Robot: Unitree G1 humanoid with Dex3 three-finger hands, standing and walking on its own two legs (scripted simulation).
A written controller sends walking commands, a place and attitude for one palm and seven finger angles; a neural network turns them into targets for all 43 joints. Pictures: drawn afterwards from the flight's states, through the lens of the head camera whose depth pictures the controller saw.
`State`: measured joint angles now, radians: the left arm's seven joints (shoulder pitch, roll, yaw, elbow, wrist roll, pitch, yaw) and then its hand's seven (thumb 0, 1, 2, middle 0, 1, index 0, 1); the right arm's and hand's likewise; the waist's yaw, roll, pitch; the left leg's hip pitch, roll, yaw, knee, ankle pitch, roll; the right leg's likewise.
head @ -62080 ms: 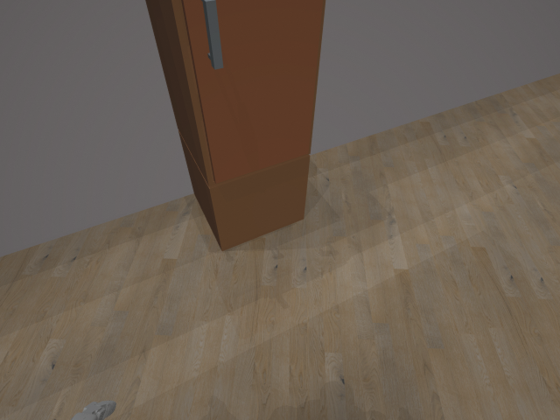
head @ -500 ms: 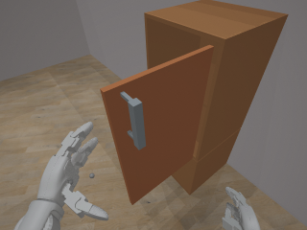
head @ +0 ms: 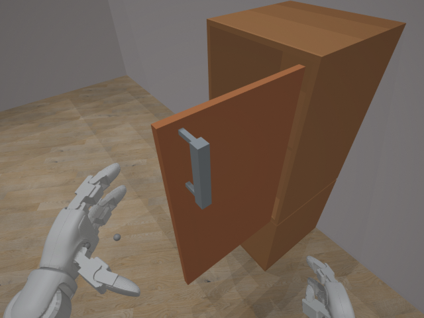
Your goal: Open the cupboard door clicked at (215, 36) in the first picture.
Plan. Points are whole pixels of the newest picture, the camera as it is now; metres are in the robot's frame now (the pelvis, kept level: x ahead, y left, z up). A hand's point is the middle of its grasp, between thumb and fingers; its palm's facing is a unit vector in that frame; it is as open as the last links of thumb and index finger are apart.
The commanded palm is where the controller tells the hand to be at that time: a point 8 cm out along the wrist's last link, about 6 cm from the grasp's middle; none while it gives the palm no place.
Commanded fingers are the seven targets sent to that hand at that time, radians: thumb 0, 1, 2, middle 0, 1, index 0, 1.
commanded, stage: draw the hand back to the body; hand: left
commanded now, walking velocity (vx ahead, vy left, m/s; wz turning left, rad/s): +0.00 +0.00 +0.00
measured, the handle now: (194, 169) +0.33 +0.08 +0.16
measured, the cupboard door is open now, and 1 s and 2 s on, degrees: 90 90 90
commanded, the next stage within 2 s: step back with the hand held close in 1.08 s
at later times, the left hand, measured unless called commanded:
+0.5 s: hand (83, 219) +0.21 +0.23 +0.16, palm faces +0.37 -0.85 -0.38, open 11.5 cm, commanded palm +0.16 +0.27 +0.17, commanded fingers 0.00 0.58 0.76 -0.19 -0.30 -0.19 -0.30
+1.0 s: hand (72, 215) +0.21 +0.25 +0.16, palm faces +0.43 -0.82 -0.38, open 7.5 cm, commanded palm +0.16 +0.29 +0.17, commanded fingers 0.00 0.90 0.90 -0.20 -0.30 -0.20 -0.30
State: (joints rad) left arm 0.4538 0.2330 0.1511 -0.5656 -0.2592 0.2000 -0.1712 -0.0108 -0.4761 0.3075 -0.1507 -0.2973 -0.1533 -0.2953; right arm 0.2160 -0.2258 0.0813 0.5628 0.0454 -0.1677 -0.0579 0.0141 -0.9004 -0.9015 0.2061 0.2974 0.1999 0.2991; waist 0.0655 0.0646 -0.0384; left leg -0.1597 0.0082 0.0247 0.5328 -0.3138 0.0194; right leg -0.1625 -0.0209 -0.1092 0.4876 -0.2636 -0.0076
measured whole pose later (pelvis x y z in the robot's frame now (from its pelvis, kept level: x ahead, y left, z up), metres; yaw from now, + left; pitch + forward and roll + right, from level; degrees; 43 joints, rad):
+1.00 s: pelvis +0.01 -0.01 +0.01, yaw -1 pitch -4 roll -1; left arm 0.46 0.32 0.31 -0.38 -0.05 -0.09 0.12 0.02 0.88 0.89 -0.21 -0.30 -0.21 -0.30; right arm 0.18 -0.22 0.01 0.63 0.00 -0.08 -0.07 0.01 -0.90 -0.90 0.21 0.30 0.20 0.30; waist 0.07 0.07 0.03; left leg -0.05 0.02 0.05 0.40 -0.27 0.01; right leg -0.07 0.00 -0.09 0.37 -0.22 -0.02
